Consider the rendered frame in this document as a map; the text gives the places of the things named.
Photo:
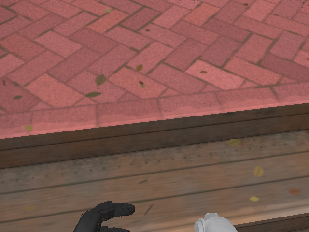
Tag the stairs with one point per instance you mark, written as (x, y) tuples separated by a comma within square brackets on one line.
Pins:
[(249, 166)]

